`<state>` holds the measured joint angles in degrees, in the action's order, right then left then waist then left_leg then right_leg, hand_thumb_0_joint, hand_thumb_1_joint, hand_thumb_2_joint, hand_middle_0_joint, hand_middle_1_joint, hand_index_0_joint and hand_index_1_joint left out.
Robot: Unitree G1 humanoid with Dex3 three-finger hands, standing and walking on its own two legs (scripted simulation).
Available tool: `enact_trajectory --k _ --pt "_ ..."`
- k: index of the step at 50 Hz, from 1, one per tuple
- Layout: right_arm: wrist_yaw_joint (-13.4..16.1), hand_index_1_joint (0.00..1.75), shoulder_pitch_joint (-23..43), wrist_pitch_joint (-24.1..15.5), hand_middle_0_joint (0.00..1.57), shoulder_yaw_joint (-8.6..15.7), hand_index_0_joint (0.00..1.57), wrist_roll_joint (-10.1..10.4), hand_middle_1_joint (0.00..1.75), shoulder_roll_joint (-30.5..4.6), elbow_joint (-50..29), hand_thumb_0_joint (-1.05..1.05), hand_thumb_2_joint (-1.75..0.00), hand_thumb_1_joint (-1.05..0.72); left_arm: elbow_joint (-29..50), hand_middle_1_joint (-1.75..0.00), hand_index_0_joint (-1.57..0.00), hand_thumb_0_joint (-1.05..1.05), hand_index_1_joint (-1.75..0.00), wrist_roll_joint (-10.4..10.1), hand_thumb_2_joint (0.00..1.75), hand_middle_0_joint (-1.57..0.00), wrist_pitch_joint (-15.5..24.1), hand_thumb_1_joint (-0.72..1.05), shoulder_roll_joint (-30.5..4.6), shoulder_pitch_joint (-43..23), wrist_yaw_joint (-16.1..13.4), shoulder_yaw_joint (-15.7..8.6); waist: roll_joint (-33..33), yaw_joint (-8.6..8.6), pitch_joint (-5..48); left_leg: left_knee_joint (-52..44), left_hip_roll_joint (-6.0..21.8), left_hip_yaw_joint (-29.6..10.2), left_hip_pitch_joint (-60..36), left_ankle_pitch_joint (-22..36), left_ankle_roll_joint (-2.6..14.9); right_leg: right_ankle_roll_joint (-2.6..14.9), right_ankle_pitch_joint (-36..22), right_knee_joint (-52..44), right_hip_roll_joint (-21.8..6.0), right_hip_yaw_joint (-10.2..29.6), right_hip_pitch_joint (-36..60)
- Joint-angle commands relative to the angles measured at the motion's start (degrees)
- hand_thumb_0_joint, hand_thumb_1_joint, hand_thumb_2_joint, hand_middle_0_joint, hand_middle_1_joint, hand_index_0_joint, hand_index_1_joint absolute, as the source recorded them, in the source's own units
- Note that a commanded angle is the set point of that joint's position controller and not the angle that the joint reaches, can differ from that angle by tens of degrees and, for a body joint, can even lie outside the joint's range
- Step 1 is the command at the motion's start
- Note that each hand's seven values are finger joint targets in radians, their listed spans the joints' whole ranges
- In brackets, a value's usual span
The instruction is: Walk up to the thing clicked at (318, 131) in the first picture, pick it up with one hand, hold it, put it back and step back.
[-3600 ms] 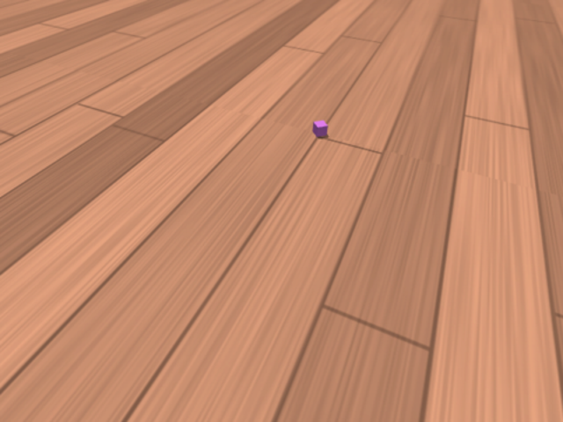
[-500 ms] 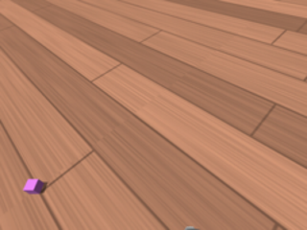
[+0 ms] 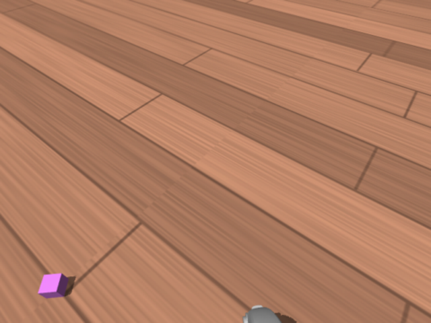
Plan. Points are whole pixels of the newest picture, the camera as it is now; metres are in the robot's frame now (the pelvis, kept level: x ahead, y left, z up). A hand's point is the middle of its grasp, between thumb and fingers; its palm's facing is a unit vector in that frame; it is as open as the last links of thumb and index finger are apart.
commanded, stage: walk up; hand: left
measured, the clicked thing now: (53, 285) +0.46 +0.65 -0.70
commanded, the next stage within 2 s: none
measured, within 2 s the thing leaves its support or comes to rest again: neither
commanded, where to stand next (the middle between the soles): +0.07 +0.50 m, yaw -15 degrees
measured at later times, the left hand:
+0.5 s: hand out of the picture +0.11 +0.53 -0.10, palm faces -0.08 -0.77 -0.64, open 7.4 cm
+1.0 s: hand out of the picture +0.06 +0.71 -0.10, palm faces -0.12 -0.80 -0.58, open 7.4 cm
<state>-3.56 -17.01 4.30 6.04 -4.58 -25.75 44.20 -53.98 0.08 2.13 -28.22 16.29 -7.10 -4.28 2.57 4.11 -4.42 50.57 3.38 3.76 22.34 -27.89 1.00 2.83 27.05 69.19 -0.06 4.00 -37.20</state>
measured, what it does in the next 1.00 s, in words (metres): steps to the left: right foot, then left foot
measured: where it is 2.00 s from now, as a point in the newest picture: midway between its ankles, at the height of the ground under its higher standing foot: outside the picture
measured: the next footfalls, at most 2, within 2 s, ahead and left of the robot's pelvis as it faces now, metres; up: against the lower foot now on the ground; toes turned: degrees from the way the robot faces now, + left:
right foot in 0.18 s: +0.12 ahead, -0.02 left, +0.00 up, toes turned -8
left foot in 0.52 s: +0.07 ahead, +0.44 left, +0.00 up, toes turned -4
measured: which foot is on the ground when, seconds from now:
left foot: down 0.00-0.18, up 0.20-0.50, down 0.52-0.84, up 0.86-1.00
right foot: up 0.00-0.16, down 0.18-0.56, up 0.58-0.82, down 0.84-1.00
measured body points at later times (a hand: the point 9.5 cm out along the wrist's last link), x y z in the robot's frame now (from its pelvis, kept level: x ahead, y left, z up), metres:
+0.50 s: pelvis +0.00 +0.22 -0.01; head +0.03 +0.17 +0.43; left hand +0.11 +0.57 -0.06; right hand +0.10 -0.14 -0.12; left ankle +0.03 +0.42 -0.68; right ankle +0.08 -0.01 -0.70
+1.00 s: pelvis -0.03 +0.42 +0.00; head +0.01 +0.36 +0.44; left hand +0.07 +0.75 -0.07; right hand +0.00 +0.10 -0.14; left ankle +0.01 +0.57 -0.62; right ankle +0.02 +0.29 -0.70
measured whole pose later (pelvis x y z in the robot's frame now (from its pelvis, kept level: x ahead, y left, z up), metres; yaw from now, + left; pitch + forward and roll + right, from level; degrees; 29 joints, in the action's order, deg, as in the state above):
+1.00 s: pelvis -0.03 +0.42 +0.00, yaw -8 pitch -3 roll -1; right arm -2.9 -15.3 8.0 6.0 -3.8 -25.6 40.4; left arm -48.0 1.2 3.5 -21.0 17.3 -6.3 -2.3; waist 8.7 0.4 -9.6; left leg 76.7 -1.4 -6.8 35.0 -27.5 0.5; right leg 1.2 17.6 45.4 -2.6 -3.4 -25.2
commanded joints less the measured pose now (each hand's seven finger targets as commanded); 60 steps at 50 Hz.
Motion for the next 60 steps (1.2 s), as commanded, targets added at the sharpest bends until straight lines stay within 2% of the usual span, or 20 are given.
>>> enact_trajectory --k 1,5,7,8,9,12,18,23,26,27,28,30,33,39,41,42,44,52,57,60 --pt "1.6 0.30 1.8 -2.4 0.20 3.9 0.20 0.3 0.30 -13.2 -6.5 0.00 -0.90 -0.90 3.3 -0.30 -0.20 0.00 -0.30 -1.6 0.90 -0.20 2.4 0.90 -10.3 3.4 -0.3 -2.2 10.7 -0.43 1.8 -18.2 9.4 -13.7 -13.6 40.0 7.66 -0.98 -1.3 -6.7 -0.4 -4.9 -4.5" --pt "1.6 0.30 1.2 -1.3 0.20 3.6 0.20 -0.3 0.30 -11.3 -9.2 0.00 -0.90 -0.90 5.2 -0.30 -0.20 0.00 -0.30 -2.0 0.90 -0.20 2.1 0.90 -8.5 4.8 -0.2 -1.8 11.1 -0.58 4.3 -15.8 8.7 -8.8 -14.2 45.3 7.79 -0.62 -7.7 -21.8 -0.6 -8.6 5.7" --pt "1.2 0.30 6.2 -0.7 0.20 3.3 0.20 0.6 0.30 -10.6 -11.8 0.00 -0.90 -0.90 3.3 -0.30 -0.20 0.00 -0.30 -1.5 0.90 -0.20 2.1 0.90 -9.4 13.9 -0.8 -2.8 5.9 -7.21 8.1 -5.2 4.7 -3.6 -5.1 44.3 4.03 0.40 -22.7 -38.0 -0.6 -9.0 24.8" --pt "1.0 0.30 5.1 -0.8 0.20 2.7 0.20 1.2 0.30 -8.6 -12.5 0.00 -0.90 -0.90 2.6 -0.30 -0.20 0.00 -0.30 -0.9 0.90 -0.20 2.1 0.90 -12.3 18.5 -1.4 -4.2 0.5 -9.79 10.4 3.1 1.9 -2.3 0.5 39.2 0.31 1.19 -26.3 -42.3 -2.7 -4.6 34.6" --pt "0.9 0.30 1.1 -0.8 0.20 2.0 0.20 1.6 0.30 -5.7 -12.0 0.00 -0.90 -0.90 3.6 -0.30 -0.20 0.00 -0.30 0.0 0.90 -0.20 1.9 0.90 -15.0 19.1 -1.9 -5.4 -9.9 -9.39 11.1 11.7 -2.3 -4.4 17.2 1.5 -2.70 5.40 -30.1 -42.1 -14.2 14.6 45.9" --pt "2.5 0.30 -3.4 0.9 0.20 4.5 0.20 0.3 0.30 -13.1 -10.4 0.00 -0.90 -0.90 10.3 -0.30 -0.20 0.00 -0.30 0.2 0.90 -0.20 1.7 0.90 -15.4 4.4 -2.5 -5.2 -0.1 -4.11 10.5 33.2 1.7 -14.6 20.2 -5.5 -4.67 19.13 -10.5 -46.6 -31.4 34.1 32.2" --pt "-0.7 0.30 -2.1 1.4 0.20 4.3 0.20 0.5 0.30 -11.4 -9.1 0.00 -0.90 -0.90 11.3 -0.30 -0.20 0.00 -0.30 1.8 0.90 -0.20 2.8 0.90 -15.1 -1.7 -0.7 -5.4 -9.2 -1.51 1.8 24.9 2.9 -11.5 10.7 4.5 -0.90 9.54 -2.0 -42.2 -15.2 7.8 9.6" --pt "-1.9 0.30 1.3 1.5 0.20 4.7 0.20 0.8 0.30 -11.0 -9.8 0.00 -0.90 -0.90 11.0 -0.30 -0.20 0.00 -0.30 3.1 0.90 -0.20 2.5 0.90 -19.2 -0.8 0.3 -6.8 -16.7 -3.68 1.6 7.3 2.8 -4.1 4.4 -0.2 -0.66 8.18 4.1 -39.8 -12.4 5.3 4.4" --pt "-1.3 0.30 -8.8 0.9 0.20 6.1 0.20 0.6 0.30 -11.9 -5.5 0.00 -0.90 -0.90 10.7 -0.30 -0.20 0.00 -0.30 2.7 0.90 -0.20 1.7 0.90 -17.7 -4.4 0.2 -6.1 -9.0 1.82 6.6 -6.7 -0.9 1.0 -9.6 2.4 -0.76 4.52 2.6 -29.2 -10.3 1.0 -0.6" --pt "-0.9 0.30 -12.9 0.4 0.20 6.6 0.20 -0.5 0.30 -13.2 -4.3 0.00 -0.90 -0.90 10.4 -0.30 -0.20 0.00 -0.30 2.6 0.90 -0.20 1.3 0.90 -13.5 -3.4 -0.2 -5.0 0.9 4.50 6.6 -12.8 -2.0 -2.1 -12.0 1.5 -0.22 2.19 3.6 -16.2 -4.8 -2.3 -4.3" --pt "-0.1 0.30 -13.3 -0.1 0.20 7.0 0.20 -1.5 0.30 -17.3 -5.5 0.00 -0.90 -0.90 10.5 -0.30 -0.20 0.00 -0.30 1.9 0.90 -0.20 1.0 0.90 -7.7 -3.0 -0.5 -3.3 17.0 5.63 2.5 -23.2 8.5 -22.1 -8.5 -3.9 3.33 -0.61 11.1 1.2 5.1 -7.7 -15.6" --pt "0.8 0.30 4.1 -0.6 0.20 7.0 0.20 0.9 0.30 -24.2 -9.3 0.00 -0.90 -0.90 10.3 -0.30 -0.20 0.00 -0.30 1.7 0.90 -0.20 1.8 0.90 -11.2 -6.0 -2.1 -3.0 20.0 0.87 -2.4 -34.8 20.1 -44.0 8.5 -10.0 16.38 1.02 8.6 10.0 1.6 -1.4 -9.5" --pt "1.4 0.30 9.1 -0.9 0.20 4.5 0.20 -0.3 0.30 -13.7 -11.6 0.00 -0.90 -0.90 4.0 -0.30 -0.20 0.00 -0.30 -0.9 0.90 -0.20 1.8 0.90 -12.6 3.4 -0.6 -4.4 7.1 -2.82 -2.6 -21.8 9.2 -20.8 5.8 3.1 10.80 -0.13 0.1 6.5 1.1 -2.1 -4.8" --pt "1.0 0.30 6.1 0.2 0.20 3.0 0.20 -0.3 0.30 -11.0 -12.3 0.00 -0.90 -0.90 4.0 -0.30 -0.20 0.00 -0.30 -1.5 0.90 -0.20 2.9 0.90 -8.2 10.2 -0.6 -2.9 12.6 -4.43 5.2 -9.1 7.8 -13.2 -4.9 37.0 11.79 -0.52 -6.0 -27.6 -1.0 -7.7 13.1" --pt "0.7 0.30 5.4 0.7 0.20 1.6 0.20 1.2 0.30 -6.6 -13.2 0.00 -0.90 -0.90 2.5 -0.30 -0.20 0.00 -0.30 -0.1 0.90 -0.20 3.3 0.90 -12.9 17.5 -1.6 -4.8 0.2 -8.94 8.2 5.5 1.5 -8.7 7.3 28.1 4.98 -0.68 -19.9 -42.0 -4.9 2.2 33.6" --pt "0.9 0.30 -0.4 0.7 0.20 1.0 0.20 1.7 0.30 -4.0 -12.3 0.00 -0.90 -0.90 4.8 -0.30 -0.20 0.00 -0.30 0.9 0.90 -0.20 3.0 0.90 -17.1 16.1 -2.0 -6.2 -10.7 -6.68 11.0 13.9 -3.0 -8.9 21.6 -4.4 1.00 2.61 -28.7 -39.8 -19.2 25.3 44.9" --pt "2.5 0.30 -1.8 1.9 0.20 3.3 0.20 0.4 0.30 -10.1 -11.7 0.00 -0.90 -0.90 8.7 -0.30 -0.20 0.00 -0.30 1.3 0.90 -0.20 2.4 0.90 -18.5 7.1 -2.2 -6.2 -2.7 -4.51 11.1 24.3 -0.5 -15.2 21.9 -8.1 0.64 12.81 -22.9 -43.0 -30.1 33.8 34.3" --pt "0.1 0.30 -0.9 2.0 0.20 4.9 0.20 0.7 0.30 -11.5 -8.5 0.00 -0.90 -0.90 9.2 -0.30 -0.20 0.00 -0.30 1.6 0.90 -0.20 2.8 0.90 -14.9 2.8 -0.5 -5.9 -10.0 -3.75 2.1 29.4 -1.9 -12.8 13.1 6.1 -2.43 7.92 3.1 -42.0 -14.3 9.1 12.1" --pt "0.2 0.30 -3.9 0.6 0.20 3.8 0.20 4.0 0.30 -9.8 -3.3 0.00 -0.90 -0.90 10.2 -0.30 -0.20 0.00 -0.30 4.1 0.90 -0.20 1.1 0.90 -14.8 -2.7 1.8 -5.9 -22.1 -3.93 5.1 -0.3 -1.6 0.4 -2.3 -5.2 -2.55 5.50 14.1 -39.5 -8.4 2.5 8.3" --pt "2.5 0.30 -14.7 -1.8 0.20 4.4 0.20 2.6 0.30 -11.3 2.8 0.00 -0.90 -0.90 8.2 -0.30 -0.20 0.00 -0.30 2.9 0.90 -0.20 -1.2 0.90 -8.1 -1.9 2.8 -4.1 -1.4 1.24 4.6 -18.0 -4.3 -1.1 -12.7 -2.7 -2.37 1.84 15.2 -12.1 -3.2 -1.2 -0.5"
